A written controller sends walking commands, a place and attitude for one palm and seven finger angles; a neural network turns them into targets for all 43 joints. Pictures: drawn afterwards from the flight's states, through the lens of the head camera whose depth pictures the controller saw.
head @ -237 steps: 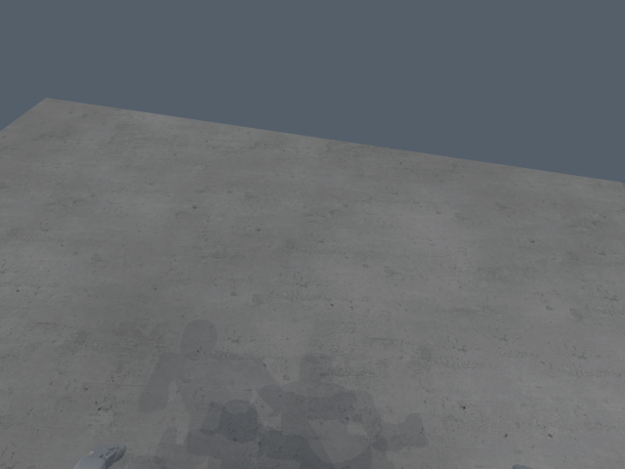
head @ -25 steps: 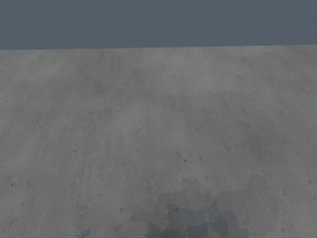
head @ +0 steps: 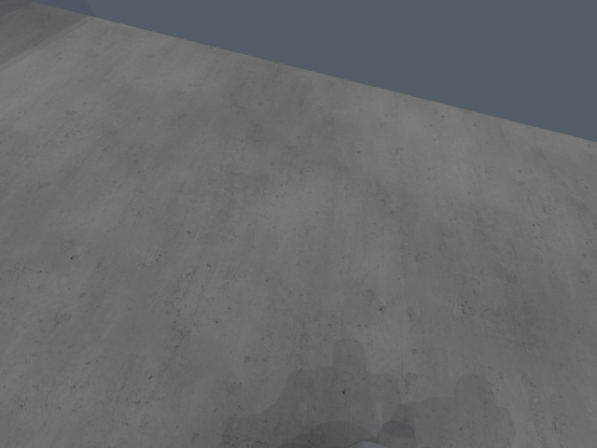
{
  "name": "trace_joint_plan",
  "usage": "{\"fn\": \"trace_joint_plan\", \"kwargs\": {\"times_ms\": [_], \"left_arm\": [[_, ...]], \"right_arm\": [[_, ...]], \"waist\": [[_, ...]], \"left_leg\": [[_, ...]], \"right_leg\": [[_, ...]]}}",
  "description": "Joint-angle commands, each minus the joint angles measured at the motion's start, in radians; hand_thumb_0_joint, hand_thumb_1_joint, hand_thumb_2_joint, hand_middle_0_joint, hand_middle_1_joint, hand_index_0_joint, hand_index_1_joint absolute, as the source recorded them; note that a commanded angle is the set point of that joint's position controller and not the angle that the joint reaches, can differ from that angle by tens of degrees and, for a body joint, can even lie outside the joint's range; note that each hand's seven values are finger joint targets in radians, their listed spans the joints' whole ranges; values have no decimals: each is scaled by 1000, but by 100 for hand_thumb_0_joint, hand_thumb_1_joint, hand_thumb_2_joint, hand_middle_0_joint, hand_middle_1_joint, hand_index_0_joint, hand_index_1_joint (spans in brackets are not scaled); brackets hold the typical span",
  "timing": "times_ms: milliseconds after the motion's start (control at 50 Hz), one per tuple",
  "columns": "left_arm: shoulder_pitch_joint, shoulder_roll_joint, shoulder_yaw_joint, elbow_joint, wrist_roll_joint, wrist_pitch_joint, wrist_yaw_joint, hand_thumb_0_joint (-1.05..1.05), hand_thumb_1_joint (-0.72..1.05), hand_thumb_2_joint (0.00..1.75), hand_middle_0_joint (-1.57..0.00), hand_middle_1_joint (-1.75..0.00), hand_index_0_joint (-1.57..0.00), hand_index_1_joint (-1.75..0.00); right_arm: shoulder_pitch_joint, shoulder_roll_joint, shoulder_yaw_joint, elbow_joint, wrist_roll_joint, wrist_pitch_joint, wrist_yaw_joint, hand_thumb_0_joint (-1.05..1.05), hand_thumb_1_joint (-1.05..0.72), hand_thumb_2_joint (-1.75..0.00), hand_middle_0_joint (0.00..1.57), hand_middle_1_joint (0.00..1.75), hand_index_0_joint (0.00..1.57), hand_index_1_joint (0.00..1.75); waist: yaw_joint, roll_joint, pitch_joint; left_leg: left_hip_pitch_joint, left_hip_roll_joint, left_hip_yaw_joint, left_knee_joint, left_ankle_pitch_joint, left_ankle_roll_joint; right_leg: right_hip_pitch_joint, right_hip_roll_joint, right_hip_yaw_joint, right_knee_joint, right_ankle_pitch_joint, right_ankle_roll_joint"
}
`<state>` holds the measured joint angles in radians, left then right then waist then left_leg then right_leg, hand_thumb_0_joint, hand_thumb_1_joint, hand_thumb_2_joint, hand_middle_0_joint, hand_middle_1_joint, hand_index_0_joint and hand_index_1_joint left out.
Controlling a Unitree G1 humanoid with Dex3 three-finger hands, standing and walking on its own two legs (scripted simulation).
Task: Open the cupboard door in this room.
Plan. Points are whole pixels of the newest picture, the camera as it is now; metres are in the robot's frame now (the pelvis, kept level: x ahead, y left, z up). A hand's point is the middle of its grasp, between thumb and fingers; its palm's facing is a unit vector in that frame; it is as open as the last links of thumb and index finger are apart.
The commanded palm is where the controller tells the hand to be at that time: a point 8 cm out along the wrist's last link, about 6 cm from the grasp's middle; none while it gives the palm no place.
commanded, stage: turn or walk to find it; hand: left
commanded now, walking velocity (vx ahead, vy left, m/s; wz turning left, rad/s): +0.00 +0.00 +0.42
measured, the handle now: out of the picture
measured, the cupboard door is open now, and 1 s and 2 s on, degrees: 0 0 0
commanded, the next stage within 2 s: none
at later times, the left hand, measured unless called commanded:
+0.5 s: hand out of the picture +0.02 +0.17 -0.14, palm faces +0.22 -0.94 -0.27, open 7.4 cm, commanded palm none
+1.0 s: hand out of the picture -0.08 +0.24 -0.16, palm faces +0.43 -0.87 -0.24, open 7.4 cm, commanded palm none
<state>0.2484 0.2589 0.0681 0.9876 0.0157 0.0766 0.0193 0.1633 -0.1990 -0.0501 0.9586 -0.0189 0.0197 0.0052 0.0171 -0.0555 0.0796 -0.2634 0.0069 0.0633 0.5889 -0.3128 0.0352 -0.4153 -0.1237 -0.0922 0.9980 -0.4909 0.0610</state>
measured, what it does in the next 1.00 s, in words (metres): steps on the spot, turning left: right foot, then left foot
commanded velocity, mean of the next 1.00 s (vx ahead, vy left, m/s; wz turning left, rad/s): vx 0.00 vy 0.00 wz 0.42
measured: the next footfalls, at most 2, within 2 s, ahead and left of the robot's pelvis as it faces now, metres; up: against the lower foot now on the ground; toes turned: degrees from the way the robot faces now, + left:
right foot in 0.34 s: +0.03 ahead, -0.13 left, +0.00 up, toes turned +4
left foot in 0.74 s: -0.05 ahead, +0.12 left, +0.00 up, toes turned +24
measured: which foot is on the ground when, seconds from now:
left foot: down 0.00-0.34, up 0.36-0.72, down 0.74-1.00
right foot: up 0.00-0.32, down 0.34-0.74, up 0.76-1.00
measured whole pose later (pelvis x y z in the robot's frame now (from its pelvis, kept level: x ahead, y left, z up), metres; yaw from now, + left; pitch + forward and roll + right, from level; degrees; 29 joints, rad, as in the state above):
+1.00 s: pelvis -0.06 +0.01 +0.01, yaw +24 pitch -1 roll -1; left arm 0.18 0.25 0.06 0.94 0.01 0.06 0.01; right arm 0.16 -0.20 -0.04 0.95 -0.02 0.02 0.00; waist 0.00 -0.01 0.08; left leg -0.25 -0.01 0.01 0.49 -0.23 0.04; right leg -0.41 -0.08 -0.04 0.95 -0.46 0.08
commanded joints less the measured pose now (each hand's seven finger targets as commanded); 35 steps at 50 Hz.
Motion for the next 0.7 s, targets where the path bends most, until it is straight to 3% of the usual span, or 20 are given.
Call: {"fn": "trace_joint_plan", "kwargs": {"times_ms": [0,60,140,220,260,280,300,320,340,360,380,400,420,500,600,640,660,680], "left_arm": [[-34,57,12,-84,0,-40,-8,0,90,90,-20,-30,-20,-30],[-40,51,11,-88,0,-36,-7,0,90,90,-20,-30,-20,-30],[-80,42,7,-120,-2,-39,-3,0,90,90,-20,-30,-20,-30],[-54,28,5,-131,-7,-50,2,0,90,90,-20,-30,-20,-30],[10,37,6,-119,-9,-60,5,0,90,90,-20,-30,-20,-30],[45,55,9,-113,-7,-69,9,0,90,90,-20,-30,-20,-30],[57,121,22,-113,6,-81,16,0,90,90,-20,-30,-20,-30],[56,194,34,-123,16,-83,18,0,90,90,-20,-30,-20,-30],[42,181,40,-134,5,-82,22,0,90,90,-20,-30,-20,-30],[-16,159,34,-144,6,-78,22,0,90,90,-20,-30,-20,-30],[-66,128,24,-153,6,-79,19,0,90,90,-20,-30,-20,-30],[-104,108,15,-159,6,-82,17,0,90,90,-20,-30,-20,-30],[-102,95,10,-161,7,-85,16,0,90,90,-20,-30,-20,-30],[-26,114,16,-129,13,-85,17,0,90,90,-20,-30,-20,-30],[37,161,31,-96,19,-77,13,0,90,90,-20,-30,-20,-30],[22,167,35,-86,17,-73,11,0,90,90,-20,-30,-20,-30],[15,167,36,-88,14,-70,11,0,90,90,-20,-30,-20,-30],[13,154,33,-89,5,-64,9,0,90,90,-20,-30,-20,-30]], "right_arm": [[23,-194,-34,-52,0,-17,-27,0,-90,-90,20,30,20,30],[39,-195,-39,-53,1,-14,-25,0,-90,-90,20,30,20,30],[63,-202,-48,-55,-5,-6,-22,0,-90,-90,20,30,20,30],[44,-205,-55,-67,-9,1,-16,0,-90,-90,20,30,20,30],[26,-198,-58,-77,-4,4,-13,0,-90,-90,20,30,20,30],[20,-180,-56,-81,2,3,-10,0,-90,-90,20,30,20,30],[39,-128,-50,-90,12,2,-4,0,-90,-90,20,30,20,30],[22,-82,-40,-121,9,1,0,0,-90,-90,20,30,20,30],[11,-141,-57,-117,-3,21,-3,0,-90,-90,20,30,20,30],[-9,-134,-63,-100,-3,33,1,0,-90,-90,20,30,20,30],[13,-129,-61,-78,-4,36,7,0,-90,-90,20,30,20,30],[45,-120,-59,-60,-5,37,13,0,-90,-90,20,30,20,30],[60,-112,-56,-50,-5,36,15,0,-90,-90,20,30,20,30],[16,-97,-46,-54,0,37,16,0,-90,-90,20,30,20,30],[-41,-83,-29,-69,9,22,12,0,-90,-90,20,30,20,30],[-8,-86,-26,-62,12,16,9,0,-90,-90,20,30,20,30],[24,-93,-26,-56,10,10,7,0,-90,-90,20,30,20,30],[58,-117,-31,-43,8,2,8,0,-90,-90,20,30,20,30]], "waist": [[-24,203,-84],[-33,183,-84],[-53,184,-89],[-42,205,-107],[-10,199,-138],[11,142,-153],[13,-33,-164],[25,-245,-120],[32,-232,-120],[8,-161,-54],[-20,-105,-17],[-43,-77,-8],[-44,-87,-21],[-5,-123,-33],[34,-158,-77],[13,-166,-95],[-3,-158,-113],[-26,-86,-134]], "left_leg": [[112,229,-239,-265,483,115],[119,224,-261,-281,413,126],[130,238,-336,-271,378,147],[72,211,-378,-238,404,136],[31,177,-366,-179,404,107],[-32,138,-348,-120,338,67],[-193,45,-250,20,140,0],[-331,-83,-105,227,-213,-60],[-292,-37,-151,411,-252,-57],[-287,-27,-161,534,-209,-56],[-304,-8,-148,598,-142,-62],[-299,4,-128,627,-86,-73],[-292,6,-109,624,-63,-83],[-252,18,-58,467,-102,-103],[-162,14,5,211,-158,-94],[-99,7,30,92,-115,-88],[-35,7,36,-16,-36,-82],[84,15,26,-151,103,-69]], "right_leg": [[-98,11,61,101,81,18],[-80,24,60,28,85,25],[-50,45,64,-98,40,20],[74,85,50,-280,66,3],[193,92,41,-462,179,-1],[298,68,55,-610,277,-5],[429,-98,214,-701,275,-55],[414,-321,419,-736,383,-170],[283,-361,408,-753,353,-222],[192,-304,369,-762,290,-220],[172,-250,277,-746,290,-201],[172,-207,184,-722,322,-179],[189,-184,139,-706,373,-169],[255,-198,89,-679,487,-180],[322,-227,68,-596,667,-195],[323,-227,36,-545,691,-172],[306,-215,12,-497,679,-143],[238,-190,-25,-418,618,-96]]}}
